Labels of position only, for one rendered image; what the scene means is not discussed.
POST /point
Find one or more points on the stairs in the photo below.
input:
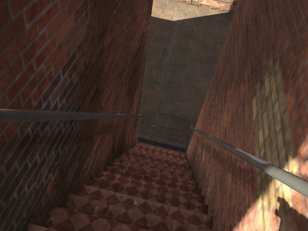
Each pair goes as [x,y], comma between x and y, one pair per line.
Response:
[146,188]

